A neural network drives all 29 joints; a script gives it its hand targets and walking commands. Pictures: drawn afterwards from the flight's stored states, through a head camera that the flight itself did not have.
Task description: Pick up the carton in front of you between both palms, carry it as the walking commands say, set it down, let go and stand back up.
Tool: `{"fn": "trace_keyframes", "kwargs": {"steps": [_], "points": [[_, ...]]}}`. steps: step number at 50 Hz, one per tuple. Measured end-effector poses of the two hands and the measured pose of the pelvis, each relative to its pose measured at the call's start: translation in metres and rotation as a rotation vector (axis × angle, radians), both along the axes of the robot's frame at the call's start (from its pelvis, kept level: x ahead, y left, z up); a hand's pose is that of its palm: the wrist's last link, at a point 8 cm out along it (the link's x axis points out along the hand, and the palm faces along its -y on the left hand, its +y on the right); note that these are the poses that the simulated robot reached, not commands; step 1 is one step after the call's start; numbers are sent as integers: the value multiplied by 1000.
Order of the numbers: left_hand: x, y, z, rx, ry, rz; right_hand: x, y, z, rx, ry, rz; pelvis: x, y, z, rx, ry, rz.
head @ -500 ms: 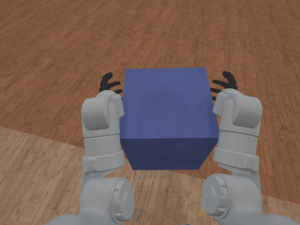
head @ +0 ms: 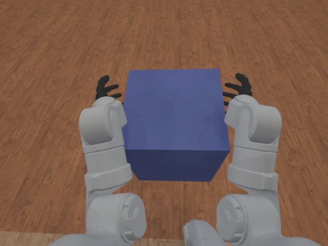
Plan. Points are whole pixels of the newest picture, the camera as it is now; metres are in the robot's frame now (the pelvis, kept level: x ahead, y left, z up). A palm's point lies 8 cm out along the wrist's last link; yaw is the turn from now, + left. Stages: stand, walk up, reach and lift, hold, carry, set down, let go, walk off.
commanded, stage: carry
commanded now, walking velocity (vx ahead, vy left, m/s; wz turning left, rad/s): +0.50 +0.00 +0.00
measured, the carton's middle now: (173, 131) +0.38 -0.04 +0.05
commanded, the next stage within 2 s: none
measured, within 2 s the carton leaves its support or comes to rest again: neither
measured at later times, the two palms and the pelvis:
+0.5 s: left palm (94, 16) +0.67 +0.15 +0.22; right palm (190, 10) +0.70 -0.13 +0.21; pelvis +0.33 -0.02 +0.04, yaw +2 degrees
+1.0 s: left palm out of the picture +0.99 +0.13 +0.16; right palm out of the picture +0.99 -0.15 +0.16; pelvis +0.65 -0.02 +0.03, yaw +1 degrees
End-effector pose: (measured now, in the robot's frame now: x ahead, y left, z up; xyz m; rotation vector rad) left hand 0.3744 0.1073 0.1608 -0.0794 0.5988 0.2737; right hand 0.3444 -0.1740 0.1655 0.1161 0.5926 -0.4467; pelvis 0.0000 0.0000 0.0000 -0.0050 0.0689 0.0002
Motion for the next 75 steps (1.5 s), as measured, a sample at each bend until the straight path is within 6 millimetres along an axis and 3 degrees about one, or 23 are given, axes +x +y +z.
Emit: {"fn": "trace_keyframes", "kwargs": {"steps": [6, 9, 14, 19, 23, 26, 29, 37, 43, 49, 54, 59, 67, 71, 75], "points": [[78, 5, 20, 30, -51, 54, 98, 4, 25, -9, -58, 64, 85, -14, 2, -15, 9, -4], [112, 12, 18, 34, -26, 82, 151, 11, 20, -1, -44, 129, 130, -27, 0, -45, -10, 13], [149, 30, 13, -20, 47, 155, 221, 31, 11, 14, 31, 197, 188, -38, 19, -12, -10, 24], [206, 41, 36, -8, 3, 197, 282, 43, 22, 31, -9, 192, 243, -35, 36, 6, 11, 33], [268, 43, 57, 1, -64, 161, 334, 43, 41, 11, -74, 170, 295, -25, 39, 8, 25, 34], [316, 44, 60, 4, -79, 116, 373, 43, 48, -7, -88, 152, 341, -12, 33, 7, 21, 30], [365, 46, 52, 20, -67, 72, 406, 44, 46, -12, -73, 139, 385, 2, 24, 13, 6, 13], [460, 35, 18, -2, 108, 32, 471, 33, 18, 9, 108, 37, 474, 14, 49, -16, 16, -9], [531, 34, 13, 4, 54, 62, 548, 32, 17, -3, 54, 49, 544, 7, 53, -15, 22, -14], [602, 27, 0, -4, 10, 81, 633, 25, -1, -2, 5, 109, 638, -14, 35, 0, 8, 6], [640, 20, -17, 5, 83, 44, 683, 18, -24, 10, 72, 175, 698, -25, 42, -2, 10, 38], [679, 23, -13, 45, 127, 30, 728, 22, -23, -17, 116, 229, 754, -26, 56, 23, 14, 44], [772, 37, 8, 70, 30, -20, 813, 35, 0, -51, 25, 230, 862, -4, 52, 20, 5, 35], [826, 53, -1, 57, 2, -42, 862, 50, -4, -73, 7, 223, 926, 14, 33, 23, -15, 8], [870, 60, -12, 46, 69, -68, 898, 59, -15, -68, 94, 229, 972, 26, 39, 16, -11, -19]]}}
